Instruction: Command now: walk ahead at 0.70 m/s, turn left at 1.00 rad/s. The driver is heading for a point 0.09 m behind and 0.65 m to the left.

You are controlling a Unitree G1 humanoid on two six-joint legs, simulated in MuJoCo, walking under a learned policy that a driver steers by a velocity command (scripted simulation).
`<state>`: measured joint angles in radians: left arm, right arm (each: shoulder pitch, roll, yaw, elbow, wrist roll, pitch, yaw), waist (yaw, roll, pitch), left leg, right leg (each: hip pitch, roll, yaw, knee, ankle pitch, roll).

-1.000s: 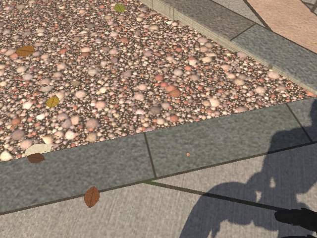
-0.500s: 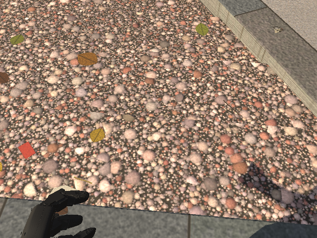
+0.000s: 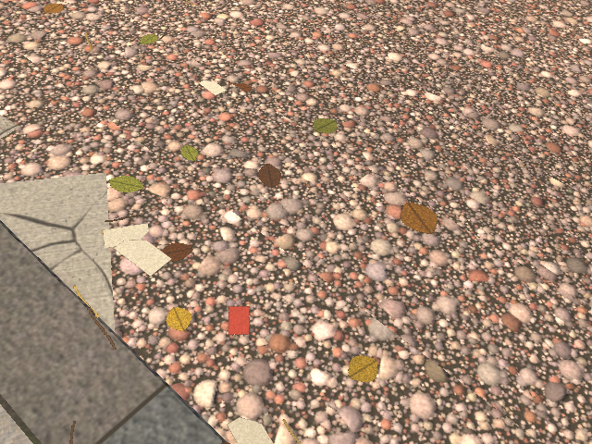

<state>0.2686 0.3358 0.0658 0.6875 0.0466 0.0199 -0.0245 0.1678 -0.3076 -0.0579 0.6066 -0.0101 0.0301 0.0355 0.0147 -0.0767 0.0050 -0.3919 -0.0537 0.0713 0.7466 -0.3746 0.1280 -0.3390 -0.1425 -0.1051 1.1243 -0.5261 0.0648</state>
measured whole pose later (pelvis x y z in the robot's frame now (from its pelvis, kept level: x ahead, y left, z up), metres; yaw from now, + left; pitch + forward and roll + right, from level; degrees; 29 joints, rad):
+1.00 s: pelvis +0.73 +0.26 -0.02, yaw +48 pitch +0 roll +0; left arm 0.23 0.23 0.01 0.73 0.03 -0.04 0.00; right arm 0.32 -0.27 -0.03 0.89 -0.01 -0.05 -0.01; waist 0.02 0.00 0.08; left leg -0.19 -0.18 0.03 0.49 -0.30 0.17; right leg -0.58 -0.10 0.04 1.26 -0.38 0.02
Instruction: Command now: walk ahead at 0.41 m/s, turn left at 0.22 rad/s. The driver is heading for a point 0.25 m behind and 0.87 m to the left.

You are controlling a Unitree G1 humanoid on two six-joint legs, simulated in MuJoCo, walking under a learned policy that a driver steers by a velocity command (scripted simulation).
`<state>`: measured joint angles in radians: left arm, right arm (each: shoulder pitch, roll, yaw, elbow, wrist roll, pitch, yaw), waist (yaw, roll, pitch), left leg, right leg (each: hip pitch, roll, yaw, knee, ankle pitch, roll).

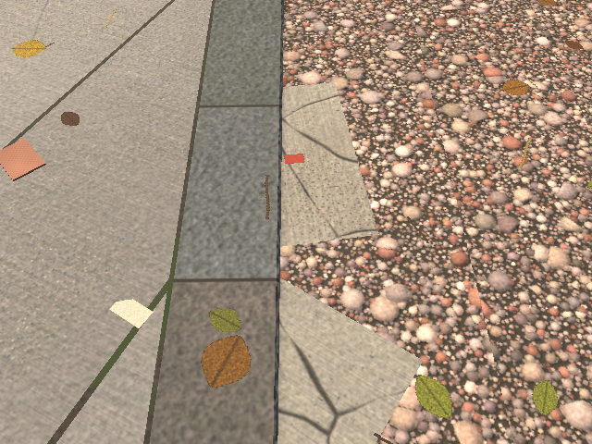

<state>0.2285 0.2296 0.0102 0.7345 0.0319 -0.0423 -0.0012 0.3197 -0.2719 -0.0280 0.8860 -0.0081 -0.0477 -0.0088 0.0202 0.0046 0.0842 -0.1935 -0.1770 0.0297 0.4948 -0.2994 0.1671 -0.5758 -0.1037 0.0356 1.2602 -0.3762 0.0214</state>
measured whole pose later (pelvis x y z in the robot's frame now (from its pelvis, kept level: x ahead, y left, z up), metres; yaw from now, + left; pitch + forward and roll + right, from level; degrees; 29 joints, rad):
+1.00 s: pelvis +0.32 +0.07 +0.05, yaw +39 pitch +3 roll +0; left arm 0.06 0.30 0.03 0.62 0.02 0.03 -0.04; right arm 0.41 -0.26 -0.07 0.74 -0.04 -0.03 -0.01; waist -0.09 -0.04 -0.02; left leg -0.11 -0.11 -0.14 0.41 -0.44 0.25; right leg -0.57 -0.05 0.02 0.85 -0.23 0.12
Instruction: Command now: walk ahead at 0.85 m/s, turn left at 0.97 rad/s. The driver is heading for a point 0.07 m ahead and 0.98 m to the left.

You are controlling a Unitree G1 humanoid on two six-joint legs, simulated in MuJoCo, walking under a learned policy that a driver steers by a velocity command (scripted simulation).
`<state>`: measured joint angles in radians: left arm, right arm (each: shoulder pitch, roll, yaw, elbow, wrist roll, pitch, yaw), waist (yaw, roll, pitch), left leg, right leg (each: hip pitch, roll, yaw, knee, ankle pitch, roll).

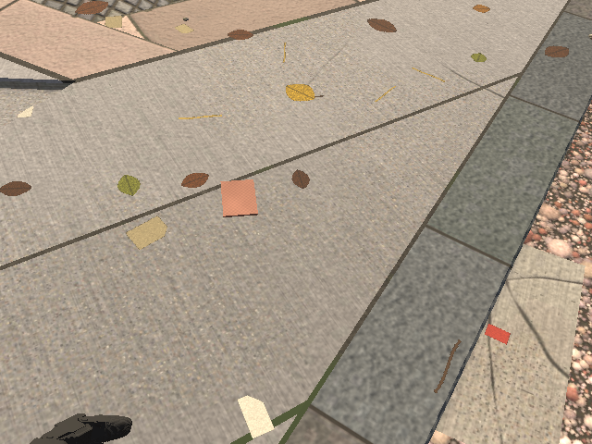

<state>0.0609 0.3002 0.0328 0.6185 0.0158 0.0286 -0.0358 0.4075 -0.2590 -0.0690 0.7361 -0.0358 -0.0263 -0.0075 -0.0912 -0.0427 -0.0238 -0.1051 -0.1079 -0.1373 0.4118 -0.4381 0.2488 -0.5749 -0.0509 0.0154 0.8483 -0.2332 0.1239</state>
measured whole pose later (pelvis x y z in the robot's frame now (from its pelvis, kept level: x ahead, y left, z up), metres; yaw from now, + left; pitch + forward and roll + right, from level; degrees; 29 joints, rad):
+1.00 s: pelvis +0.68 +0.35 -0.02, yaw +58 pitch +1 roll -3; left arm 0.15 0.30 0.05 0.66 0.06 -0.04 0.02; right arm 0.32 -0.36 -0.07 0.81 -0.01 -0.06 0.00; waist -0.04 0.03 0.06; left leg -0.23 -0.11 -0.14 1.32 -0.32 0.14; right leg -0.43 0.00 -0.08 0.65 -0.24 0.00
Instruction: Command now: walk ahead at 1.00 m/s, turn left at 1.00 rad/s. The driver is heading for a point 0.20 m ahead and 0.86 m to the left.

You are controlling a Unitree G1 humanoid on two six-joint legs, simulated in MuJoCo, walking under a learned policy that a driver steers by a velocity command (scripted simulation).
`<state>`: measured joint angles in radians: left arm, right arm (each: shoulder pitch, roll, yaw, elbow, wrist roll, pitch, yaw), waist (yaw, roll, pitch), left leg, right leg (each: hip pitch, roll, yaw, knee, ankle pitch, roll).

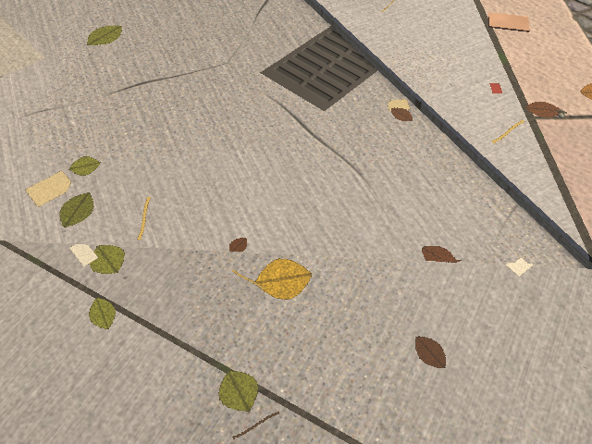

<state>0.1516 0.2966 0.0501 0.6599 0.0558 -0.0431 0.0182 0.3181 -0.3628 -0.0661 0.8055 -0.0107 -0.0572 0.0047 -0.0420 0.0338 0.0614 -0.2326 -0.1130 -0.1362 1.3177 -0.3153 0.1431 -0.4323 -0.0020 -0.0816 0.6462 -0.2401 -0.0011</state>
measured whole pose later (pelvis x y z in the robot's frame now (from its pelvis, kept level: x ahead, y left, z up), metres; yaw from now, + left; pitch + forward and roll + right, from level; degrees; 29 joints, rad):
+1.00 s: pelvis +0.57 +0.03 +0.02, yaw +59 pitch +0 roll +0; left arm 0.11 0.29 0.01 0.62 0.02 0.04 0.05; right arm 0.23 -0.40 -0.11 0.69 -0.02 0.07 0.03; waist -0.03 0.04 0.10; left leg -0.50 -0.13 -0.13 1.22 -0.44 -0.04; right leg -0.26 -0.01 -0.03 0.46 -0.19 -0.02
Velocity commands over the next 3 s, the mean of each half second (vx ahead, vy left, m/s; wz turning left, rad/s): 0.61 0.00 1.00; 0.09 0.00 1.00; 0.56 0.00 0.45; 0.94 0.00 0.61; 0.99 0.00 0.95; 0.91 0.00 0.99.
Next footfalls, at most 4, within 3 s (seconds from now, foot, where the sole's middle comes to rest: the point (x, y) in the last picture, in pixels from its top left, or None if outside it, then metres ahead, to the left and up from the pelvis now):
0.32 left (257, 416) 0.50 0.09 -0.75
0.82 right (279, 332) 0.70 0.04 -0.75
1.30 left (233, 427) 0.48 0.14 -0.75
1.72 right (98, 293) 0.82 0.48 -0.75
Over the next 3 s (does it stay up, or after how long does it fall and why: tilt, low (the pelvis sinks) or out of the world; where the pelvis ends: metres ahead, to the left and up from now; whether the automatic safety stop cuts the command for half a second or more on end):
stays up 0.38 1.40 0.00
